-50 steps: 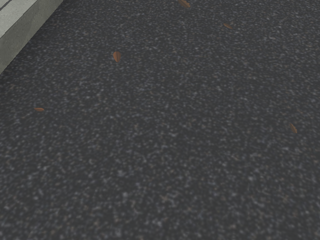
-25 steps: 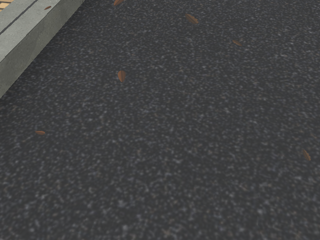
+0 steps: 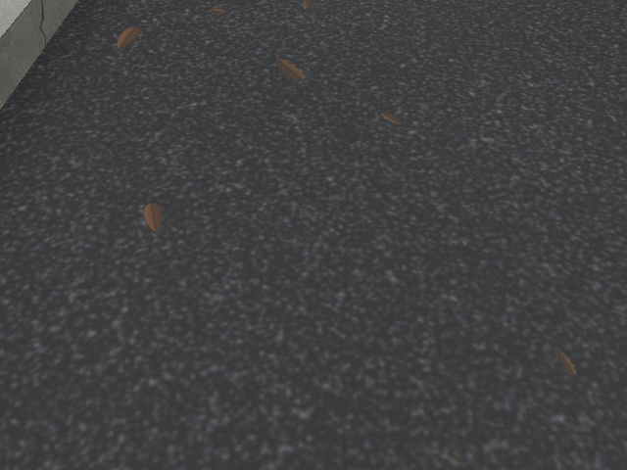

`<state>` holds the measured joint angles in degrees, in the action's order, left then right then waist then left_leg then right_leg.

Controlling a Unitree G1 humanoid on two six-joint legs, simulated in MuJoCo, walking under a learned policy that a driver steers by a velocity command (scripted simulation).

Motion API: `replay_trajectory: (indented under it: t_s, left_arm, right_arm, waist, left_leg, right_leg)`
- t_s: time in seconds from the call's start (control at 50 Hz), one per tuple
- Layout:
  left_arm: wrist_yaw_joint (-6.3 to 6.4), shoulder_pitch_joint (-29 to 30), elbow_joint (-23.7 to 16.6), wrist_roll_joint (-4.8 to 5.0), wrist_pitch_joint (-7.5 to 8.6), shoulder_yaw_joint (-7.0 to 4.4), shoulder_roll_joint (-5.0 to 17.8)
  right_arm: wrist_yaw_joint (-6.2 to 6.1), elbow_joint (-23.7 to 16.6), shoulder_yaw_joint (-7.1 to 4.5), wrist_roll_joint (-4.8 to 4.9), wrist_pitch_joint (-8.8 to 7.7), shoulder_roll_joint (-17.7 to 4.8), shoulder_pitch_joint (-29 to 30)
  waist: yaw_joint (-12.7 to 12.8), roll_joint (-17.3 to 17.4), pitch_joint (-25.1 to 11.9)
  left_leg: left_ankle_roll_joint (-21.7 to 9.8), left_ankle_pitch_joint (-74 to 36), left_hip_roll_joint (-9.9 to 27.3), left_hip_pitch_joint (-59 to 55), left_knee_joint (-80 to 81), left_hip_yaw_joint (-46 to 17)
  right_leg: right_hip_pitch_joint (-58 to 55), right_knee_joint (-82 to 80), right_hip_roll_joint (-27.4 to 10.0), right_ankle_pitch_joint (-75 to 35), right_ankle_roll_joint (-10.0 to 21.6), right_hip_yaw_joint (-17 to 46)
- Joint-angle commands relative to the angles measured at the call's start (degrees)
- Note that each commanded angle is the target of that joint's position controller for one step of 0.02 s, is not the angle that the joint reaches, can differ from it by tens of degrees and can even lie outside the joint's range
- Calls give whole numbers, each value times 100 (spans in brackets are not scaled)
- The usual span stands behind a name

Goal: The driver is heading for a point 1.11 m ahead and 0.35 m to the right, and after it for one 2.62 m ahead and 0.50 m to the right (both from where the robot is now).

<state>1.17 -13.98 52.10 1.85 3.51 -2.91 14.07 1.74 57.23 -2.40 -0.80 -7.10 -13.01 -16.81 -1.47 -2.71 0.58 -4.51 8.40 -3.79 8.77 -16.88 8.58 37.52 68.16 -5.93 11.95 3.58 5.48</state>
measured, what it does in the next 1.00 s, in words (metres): walks ahead, turning right: right foot, then left foot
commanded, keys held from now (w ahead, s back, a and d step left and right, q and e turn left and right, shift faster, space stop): w+e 0.68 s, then w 0.32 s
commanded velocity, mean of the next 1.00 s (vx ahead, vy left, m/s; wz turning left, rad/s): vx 0.50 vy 0.00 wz -0.46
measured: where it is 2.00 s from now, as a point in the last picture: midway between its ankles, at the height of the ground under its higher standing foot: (463, 290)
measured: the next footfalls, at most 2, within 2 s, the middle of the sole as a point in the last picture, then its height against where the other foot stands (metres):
right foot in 0.34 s outside the picture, level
left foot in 0.82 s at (358, 402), level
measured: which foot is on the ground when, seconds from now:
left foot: down 0.00-0.34, up 0.36-0.80, down 0.82-1.00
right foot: up 0.00-0.32, down 0.34-0.86, up 0.88-1.00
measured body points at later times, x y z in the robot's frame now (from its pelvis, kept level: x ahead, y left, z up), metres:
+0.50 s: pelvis +0.27 -0.10 -0.01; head +0.30 -0.12 +0.44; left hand +0.44 +0.13 -0.12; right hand +0.32 -0.39 -0.13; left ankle +0.27 +0.08 -0.65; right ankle +0.29 -0.17 -0.74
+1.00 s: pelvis +0.56 -0.14 +0.00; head +0.58 -0.14 +0.45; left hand +0.77 +0.05 -0.12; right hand +0.52 -0.43 -0.11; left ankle +0.63 -0.07 -0.74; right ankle +0.45 -0.24 -0.65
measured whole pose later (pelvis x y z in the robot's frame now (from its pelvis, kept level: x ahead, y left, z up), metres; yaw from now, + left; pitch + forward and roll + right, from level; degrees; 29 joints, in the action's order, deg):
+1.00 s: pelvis +0.56 -0.14 +0.00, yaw -28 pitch +2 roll +1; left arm 0.3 -16.5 42.8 0.7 3.7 -3.0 15.3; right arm 1.6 46.7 -3.1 -0.3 -6.4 -14.6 -14.4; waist -1.0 -2.3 0.1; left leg -3.2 9.3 -3.1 16.7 -24.0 1.3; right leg 28.6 66.6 -0.9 19.2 2.6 3.8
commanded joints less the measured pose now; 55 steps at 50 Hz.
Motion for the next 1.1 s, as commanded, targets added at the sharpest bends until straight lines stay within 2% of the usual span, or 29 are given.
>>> replay_trajectory:
  t_s: [0.02, 0.12, 0.22, 0.24, 0.28, 0.3, 0.32, 0.34, 0.36, 0.38, 0.4, 0.44, 0.46, 0.5, 0.56, 0.64, 0.72, 0.78, 0.8, 0.82, 0.84, 0.86, 0.88, 0.9, 0.92, 0.94, 0.96, 1.0, 1.1]
  left_arm:
    - [7, -360, -228, -52, -55, -86, 197]
    - [-169, 613, -583, -74, 51, -44, 92]
    - [-384, 1474, -1100, -60, 50, 27, 12]
    - [-423, 1515, -1193, -51, 45, 19, 37]
    - [-480, 1280, -1297, -44, 29, -60, 205]
    - [-490, 822, -1245, -34, 20, -156, 372]
    - [-475, -42, -1050, -19, 19, -323, 650]
    - [-362, -1080, -804, -22, -12, -571, 1196]
    - [-293, -1135, -808, -15, -7, -691, 1922]
    - [-289, -1400, -939, -102, 56, -567, 1531]
    - [-290, -1205, -894, -167, 108, -465, 1156]
    - [-291, -228, -1140, -107, 121, -325, 723]
    - [-280, 39, -1251, -155, 126, -267, 582]
    - [-251, 101, -1299, -131, 149, -270, 647]
    - [-129, -196, -1256, -93, 161, -340, 913]
    - [-54, -543, -1205, -60, 100, -355, 952]
    - [-39, -825, -1085, -36, 77, -340, 904]
    - [4, -808, -1030, -83, 28, -331, 884]
    - [2, -725, -1045, -95, 2, -322, 875]
    - [-14, -657, -1089, -121, -8, -273, 755]
    - [-34, -581, -1209, -196, -2, -174, 567]
    - [-60, -1523, -1164, -46, 75, -68, 200]
    - [-55, -1597, -1078, 40, 128, -72, 477]
    - [-62, -871, -1168, 70, 135, -171, 901]
    - [-58, -351, -1308, -22, 133, -159, 900]
    - [-66, -89, -1392, -138, 144, -159, 820]
    - [-75, -133, -1400, -169, 135, -173, 743]
    - [-84, -324, -1334, -139, 98, -136, 527]
    - [-75, 423, -1596, -177, 127, -36, 314]
  right_arm:
    - [-104, -280, -92, -37, -107, -608, 337]
    - [-253, -227, -109, 5, -10, -847, -40]
    - [-287, -116, -162, 103, 187, -1024, -515]
    - [-286, -126, -181, 124, 230, -1067, -503]
    - [-298, -231, -226, 141, 298, -1208, -291]
    - [-318, -292, -249, 139, 340, -1281, -169]
    - [-336, -364, -249, 151, 386, -1293, -16]
    - [-342, -503, -205, 115, 361, -1208, -20]
    - [-214, -815, 83, -68, 169, -245, -607]
    - [-127, -955, 17, 165, -137, -697, -100]
    - [-94, -1168, -77, 376, -268, -968, 563]
    - [-165, -1147, -91, 194, -279, -920, 651]
    - [-171, -1146, -144, 152, -185, -963, 483]
    - [-161, -1218, -168, 71, -11, -845, 395]
    - [-209, -1471, -135, -25, 81, -684, 942]
    - [-172, -1735, -65, 38, 42, -526, 1812]
    - [-80, -1922, -103, 106, -39, -707, 2145]
    - [-12, -1913, -163, 84, -132, -863, 1947]
    - [-21, -1836, -204, 72, -156, -919, 1637]
    - [-49, -1686, -288, 25, -179, -1070, 1072]
    - [-78, -1582, -361, -37, -185, -1338, 162]
    - [-70, -1339, -517, -64, -112, -1807, -670]
    - [-8, -1229, -437, 118, -87, -1406, -822]
    - [-22, -1315, -331, 176, -63, -1026, -435]
    - [-33, -1419, -263, 130, -7, -904, 14]
    - [-21, -1432, -210, 80, 23, -792, 263]
    - [-19, -1433, -166, 30, 13, -696, 377]
    - [-9, -1353, -156, 52, -9, -684, 326]
    - [-96, -1137, -232, 135, 38, -1023, -80]
  waist:
    - [302, 528, 288]
    - [-36, 396, 338]
    - [-349, 394, 593]
    - [-316, 442, 589]
    - [-56, 671, 329]
    - [233, 804, 7]
    - [730, 753, -465]
    - [1165, 316, -1024]
    - [498, -1285, -1541]
    - [828, -773, -2394]
    - [902, -519, -1581]
    - [355, 281, -760]
    - [121, 218, -642]
    - [-46, 236, -480]
    - [47, 178, -215]
    - [395, -176, -86]
    - [545, -309, -76]
    - [419, -458, -85]
    - [240, -503, -179]
    - [-19, -444, -533]
    - [-418, -35, -1304]
    - [-231, 1691, -2112]
    - [-304, 1852, -1970]
    - [-388, 1119, -1034]
    - [-263, 590, -531]
    - [-118, 454, -165]
    - [56, 597, -102]
    - [157, 819, -162]
    - [-32, 665, -88]
  left_leg:
    - [-784, -619, 1736, 483, 1207, -901]
    - [-587, -946, 1758, -289, 1103, -330]
    - [-491, -1188, 2062, -1312, 689, -54]
    - [-445, -1490, 2117, -1452, 519, 9]
    - [-300, -3282, 2124, -1489, -154, 244]
    - [-218, -4352, 2079, -1422, -877, 365]
    - [-63, -4839, 1877, -1121, -2061, 534]
    - [211, -3592, 1613, 193, -3788, 540]
    - [564, 1854, 463, 2924, -5974, 174]
    - [452, 2426, 204, 3601, -6707, -1250]
    - [266, 1898, 519, 4166, -6651, -1385]
    - [219, 1075, 991, 3528, -5675, -1331]
    - [260, 917, 1133, 3057, -5353, -1377]
    - [434, 767, 1127, 2734, -4866, -1281]
    - [698, 34, 965, 2840, -3768, -1132]
    - [695, -1265, 582, 2467, -1935, -1065]
    - [561, -1394, 495, 2275, -1288, -1186]
    - [313, -788, 492, 2038, -1094, -1145]
    - [192, -642, 402, 1617, -924, -1001]
    - [14, -682, 412, 765, -838, -958]
    - [-357, -808, 1186, -697, -1035, -1729]
    - [-1398, 97, 2409, -2940, -781, -4173]
    - [-1449, 1570, 2693, -3024, -35, -5503]
    - [-1142, 2057, 2495, -2235, 79, -4785]
    - [-940, 1616, 2256, -1358, 167, -3988]
    - [-911, 1029, 2017, -642, 344, -3488]
    - [-832, 550, 1804, -239, 471, -3104]
    - [-846, -146, 1555, 57, 650, -2558]
    - [-863, -1266, 1511, -112, 843, -1824]
  right_leg:
    - [306, -333, -248, -756, -90, 312]
    - [573, -1967, -154, -1751, -130, -123]
    - [845, -2825, -69, -1126, -5, -622]
    - [769, -2917, -9, -819, 63, -734]
    - [19, -3042, 324, -230, 272, -1098]
    - [-683, -3062, 594, -32, 401, -1287]
    - [-1876, -3439, 915, -298, 599, -1389]
    - [-3710, -3695, 590, -416, 915, -515]
    - [-5779, -4097, -1020, 137, 1959, 2729]
    - [-6236, -5116, -1482, 503, 2253, 4390]
    - [-5865, -5143, -1251, -11, 1857, 3479]
    - [-4035, -5160, -756, -1151, 1431, 1986]
    - [-3428, -5296, -581, -1488, 1350, 1631]
    - [-2835, -5492, -397, -1883, 1370, 1336]
    - [-2454, -5604, -186, -2175, 1331, 932]
    - [-2353, -5457, 114, -1366, 980, 768]
    - [-2841, -5118, -171, -912, 870, 1214]
    - [-3345, -4715, -418, -1261, 779, 1518]
    - [-3396, -4426, -335, -1783, 702, 1483]
    - [-3324, -3751, -30, -2451, 568, 1298]
    - [-2633, -2304, 300, -1868, 362, 952]
    - [-431, -171, 1177, 498, -133, 365]
    - [558, 595, 1095, 2070, -130, 654]
    - [925, 893, 785, 1617, -86, 685]
    - [786, 715, 493, 1131, -71, 367]
    - [621, 328, 290, 809, -77, 217]
    - [301, 0, 92, 581, -73, 166]
    - [-18, -347, 18, 415, -125, -36]
    - [236, -1889, -67, -684, -313, -260]
Keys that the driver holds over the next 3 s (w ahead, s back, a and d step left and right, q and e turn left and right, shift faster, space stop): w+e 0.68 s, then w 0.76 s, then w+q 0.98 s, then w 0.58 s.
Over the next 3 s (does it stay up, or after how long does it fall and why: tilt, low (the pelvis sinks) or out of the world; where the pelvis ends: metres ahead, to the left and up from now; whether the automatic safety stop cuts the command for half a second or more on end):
stays up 1.55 -0.38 -0.01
